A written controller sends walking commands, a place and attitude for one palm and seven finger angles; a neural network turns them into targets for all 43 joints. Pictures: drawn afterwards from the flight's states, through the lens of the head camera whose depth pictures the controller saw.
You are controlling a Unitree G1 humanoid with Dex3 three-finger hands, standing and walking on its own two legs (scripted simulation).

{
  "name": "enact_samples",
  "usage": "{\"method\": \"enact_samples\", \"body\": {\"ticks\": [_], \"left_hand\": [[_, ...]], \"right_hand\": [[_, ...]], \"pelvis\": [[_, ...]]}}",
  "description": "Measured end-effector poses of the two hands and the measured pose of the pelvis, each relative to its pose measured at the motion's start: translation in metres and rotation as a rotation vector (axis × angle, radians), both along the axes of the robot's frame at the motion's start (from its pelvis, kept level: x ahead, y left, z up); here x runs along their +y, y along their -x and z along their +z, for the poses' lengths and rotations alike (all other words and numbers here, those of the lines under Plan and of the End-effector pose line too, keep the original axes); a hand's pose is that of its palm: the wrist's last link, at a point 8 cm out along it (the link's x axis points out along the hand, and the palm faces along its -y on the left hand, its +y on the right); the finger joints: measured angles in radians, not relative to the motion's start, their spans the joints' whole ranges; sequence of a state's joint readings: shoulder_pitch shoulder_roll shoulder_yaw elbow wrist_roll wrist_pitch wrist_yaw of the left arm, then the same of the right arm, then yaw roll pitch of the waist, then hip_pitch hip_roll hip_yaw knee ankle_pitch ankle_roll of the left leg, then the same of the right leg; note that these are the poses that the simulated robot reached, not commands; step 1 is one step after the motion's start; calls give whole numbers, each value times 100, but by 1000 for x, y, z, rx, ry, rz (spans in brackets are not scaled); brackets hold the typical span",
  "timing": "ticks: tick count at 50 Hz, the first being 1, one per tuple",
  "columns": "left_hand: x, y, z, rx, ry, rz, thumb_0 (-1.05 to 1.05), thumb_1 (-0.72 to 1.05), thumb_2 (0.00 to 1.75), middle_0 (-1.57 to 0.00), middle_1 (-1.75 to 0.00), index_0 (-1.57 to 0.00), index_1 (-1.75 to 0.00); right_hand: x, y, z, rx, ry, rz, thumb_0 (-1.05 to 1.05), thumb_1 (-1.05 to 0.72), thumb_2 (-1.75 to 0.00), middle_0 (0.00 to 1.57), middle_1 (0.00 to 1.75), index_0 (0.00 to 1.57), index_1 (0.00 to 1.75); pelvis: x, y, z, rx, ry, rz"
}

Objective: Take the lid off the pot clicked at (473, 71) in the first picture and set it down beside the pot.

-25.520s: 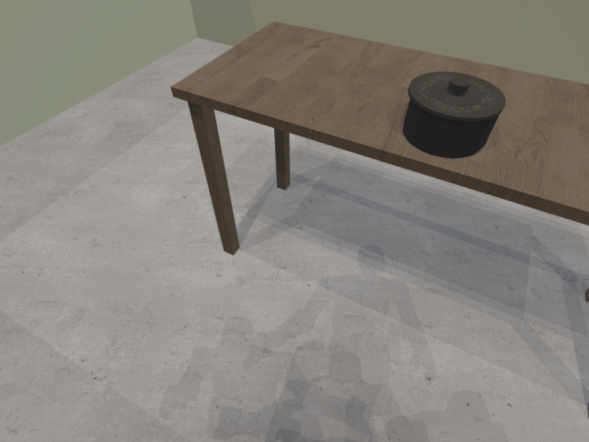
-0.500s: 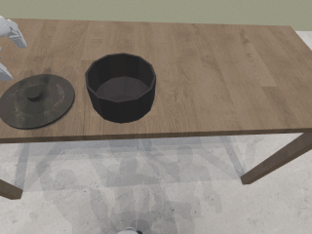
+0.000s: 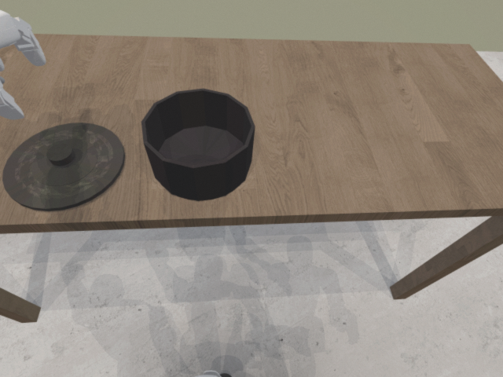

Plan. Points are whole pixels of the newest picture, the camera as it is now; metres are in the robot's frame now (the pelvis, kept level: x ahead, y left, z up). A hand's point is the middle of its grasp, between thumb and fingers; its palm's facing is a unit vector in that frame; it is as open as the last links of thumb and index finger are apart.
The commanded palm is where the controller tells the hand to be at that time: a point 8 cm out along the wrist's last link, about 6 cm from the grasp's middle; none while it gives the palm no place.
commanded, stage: draw the hand back to the body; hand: left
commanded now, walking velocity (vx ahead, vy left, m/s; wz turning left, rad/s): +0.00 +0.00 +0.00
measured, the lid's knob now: (61, 154) +0.48 +0.33 +0.04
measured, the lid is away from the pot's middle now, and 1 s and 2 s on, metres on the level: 0.24 0.24 0.24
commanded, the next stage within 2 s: none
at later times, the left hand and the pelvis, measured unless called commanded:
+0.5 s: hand (30, 86) +0.42 +0.26 +0.23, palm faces +0.26 -0.81 -0.52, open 11.0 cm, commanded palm +0.36 +0.30 +0.26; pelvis -0.01 -0.02 +0.01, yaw +0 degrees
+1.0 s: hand (46, 115) +0.36 +0.22 +0.24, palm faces +0.54 -0.80 -0.24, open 9.3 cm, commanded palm +0.30 +0.24 +0.25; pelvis +0.03 -0.09 +0.02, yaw -1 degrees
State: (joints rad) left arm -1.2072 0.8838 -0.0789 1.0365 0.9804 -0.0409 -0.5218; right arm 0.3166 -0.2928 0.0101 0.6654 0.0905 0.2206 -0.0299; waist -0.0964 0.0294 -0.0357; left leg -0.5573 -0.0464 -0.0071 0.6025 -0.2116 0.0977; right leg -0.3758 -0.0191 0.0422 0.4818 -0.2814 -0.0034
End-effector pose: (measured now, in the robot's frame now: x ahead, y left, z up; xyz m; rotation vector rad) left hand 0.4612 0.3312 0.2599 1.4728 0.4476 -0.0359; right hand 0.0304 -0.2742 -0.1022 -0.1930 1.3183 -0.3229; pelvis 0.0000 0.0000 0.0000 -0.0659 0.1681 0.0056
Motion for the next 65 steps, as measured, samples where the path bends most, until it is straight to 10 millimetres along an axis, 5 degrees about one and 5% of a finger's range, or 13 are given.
{"method": "enact_samples", "body": {"ticks": [8,18,24,30,49,65], "left_hand": [[-5,15,-6,-19,-16,-8,0,-5,74,-41,-78,-40,-78],[-6,50,-14,-32,-16,-4,0,-5,74,-41,-78,-41,-78],[-24,71,-8,-626,774,-51,0,-5,74,-41,-78,-41,-78],[-38,87,-11,-913,1051,38,0,-3,75,-40,-76,-40,-77],[-78,150,-10,-1035,984,148,0,35,81,-32,-57,-31,-57],[-109,194,-16,-1041,965,130,1,74,87,-24,-38,-24,-38]], "right_hand": [[5,-19,-2,-41,-44,16,0,-91,-90,21,29,20,30],[12,-64,2,-144,-74,102,0,-91,-90,21,29,20,30],[23,-91,17,-279,-63,213,0,-91,-90,21,29,20,30],[14,-111,34,-403,-48,225,0,-90,-90,21,29,20,30],[-70,-137,20,-428,-33,203,1,-90,-90,21,29,20,30],[-70,-190,35,-579,-67,266,1,-91,-90,20,29,20,30]], "pelvis": [[-1,0,1,-16,-4,3],[-7,6,3,-44,-7,24],[-16,6,10,-106,-21,4],[-31,-2,15,-141,-26,-19],[-90,-29,16,-172,-55,-21],[-111,-34,15,-193,-68,-19]]}}
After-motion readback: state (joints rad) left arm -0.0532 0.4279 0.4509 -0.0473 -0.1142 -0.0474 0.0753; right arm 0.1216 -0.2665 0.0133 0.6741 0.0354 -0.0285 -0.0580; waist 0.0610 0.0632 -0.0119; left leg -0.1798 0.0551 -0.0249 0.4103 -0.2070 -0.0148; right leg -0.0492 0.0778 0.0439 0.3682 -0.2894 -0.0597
